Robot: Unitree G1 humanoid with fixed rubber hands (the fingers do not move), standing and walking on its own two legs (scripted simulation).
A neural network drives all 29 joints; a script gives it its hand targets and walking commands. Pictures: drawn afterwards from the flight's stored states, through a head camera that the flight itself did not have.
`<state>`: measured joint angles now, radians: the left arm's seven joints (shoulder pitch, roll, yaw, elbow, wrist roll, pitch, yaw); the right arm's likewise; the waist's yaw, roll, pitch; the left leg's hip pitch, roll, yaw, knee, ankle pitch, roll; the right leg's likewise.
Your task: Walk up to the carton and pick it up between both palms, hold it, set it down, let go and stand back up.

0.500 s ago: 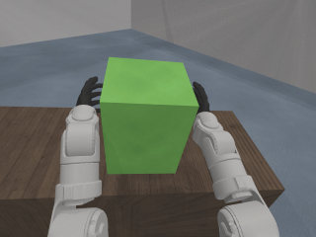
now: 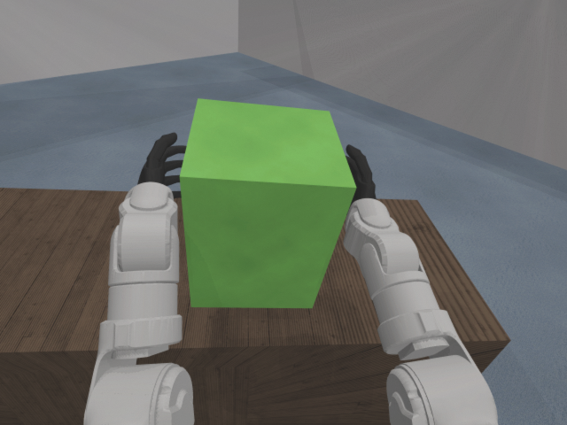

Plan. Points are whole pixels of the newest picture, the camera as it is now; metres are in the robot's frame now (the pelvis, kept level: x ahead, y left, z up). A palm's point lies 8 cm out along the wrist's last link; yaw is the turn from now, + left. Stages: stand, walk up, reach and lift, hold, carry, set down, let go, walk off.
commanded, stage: hold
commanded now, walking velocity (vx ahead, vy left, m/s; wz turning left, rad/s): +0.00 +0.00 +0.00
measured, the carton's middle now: (259, 210) +0.38 +0.01 +0.18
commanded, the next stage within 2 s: none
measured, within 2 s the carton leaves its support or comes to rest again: neither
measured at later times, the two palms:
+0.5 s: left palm (156, 191) +0.36 +0.15 +0.22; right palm (359, 203) +0.37 -0.13 +0.21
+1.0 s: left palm (156, 192) +0.36 +0.14 +0.22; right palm (359, 202) +0.37 -0.13 +0.21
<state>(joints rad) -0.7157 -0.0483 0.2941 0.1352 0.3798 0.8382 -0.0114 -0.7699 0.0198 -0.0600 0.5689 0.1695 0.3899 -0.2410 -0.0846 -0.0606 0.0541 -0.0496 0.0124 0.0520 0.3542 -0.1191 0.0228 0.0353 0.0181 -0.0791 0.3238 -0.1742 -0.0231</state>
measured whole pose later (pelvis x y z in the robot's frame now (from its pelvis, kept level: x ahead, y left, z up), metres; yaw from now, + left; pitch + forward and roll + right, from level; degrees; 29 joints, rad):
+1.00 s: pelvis +0.00 +0.00 +0.00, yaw +0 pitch -11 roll -1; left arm -0.70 -0.05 0.28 0.10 0.38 0.85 0.00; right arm -0.75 0.01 -0.04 0.54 0.18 0.39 -0.24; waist -0.09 -0.06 0.06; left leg -0.04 0.01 0.05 0.36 -0.13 0.02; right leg 0.05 0.02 -0.08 0.32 -0.18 -0.02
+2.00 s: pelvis +0.00 +0.00 +0.00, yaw +0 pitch -11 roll -1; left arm -0.69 -0.06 0.28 0.11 0.38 0.85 0.00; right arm -0.76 0.01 -0.05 0.57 0.18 0.38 -0.23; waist -0.09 -0.07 0.07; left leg -0.04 0.01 0.05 0.36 -0.13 0.02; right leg 0.05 0.02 -0.08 0.32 -0.18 -0.02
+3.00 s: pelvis +0.00 +0.00 +0.00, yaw +0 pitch -11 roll -1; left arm -0.71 -0.05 0.28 0.12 0.38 0.84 0.00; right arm -0.77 0.01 -0.06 0.58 0.17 0.37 -0.23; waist -0.09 -0.07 0.07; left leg -0.04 0.01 0.05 0.36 -0.12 0.02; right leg 0.05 0.02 -0.08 0.32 -0.18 -0.02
